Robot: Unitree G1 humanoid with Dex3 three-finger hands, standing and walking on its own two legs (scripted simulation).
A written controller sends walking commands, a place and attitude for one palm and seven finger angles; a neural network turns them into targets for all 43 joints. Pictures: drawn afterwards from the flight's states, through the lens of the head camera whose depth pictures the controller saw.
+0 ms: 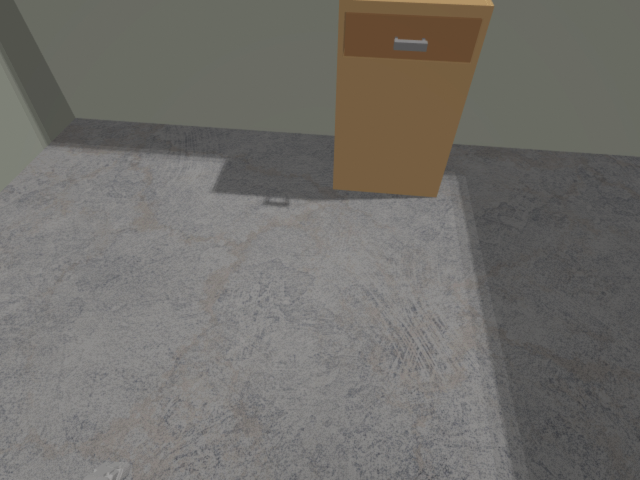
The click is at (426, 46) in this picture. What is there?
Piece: drawer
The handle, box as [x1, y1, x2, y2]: [393, 37, 427, 51]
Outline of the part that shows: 393,49 420,51 426,50 427,41 424,38 422,38 421,40 404,40 395,37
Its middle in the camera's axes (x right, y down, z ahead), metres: +0.30 -0.67 +1.32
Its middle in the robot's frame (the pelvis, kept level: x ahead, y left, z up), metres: +1.45 -0.23 -0.06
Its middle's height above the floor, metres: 0.71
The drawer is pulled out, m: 0.00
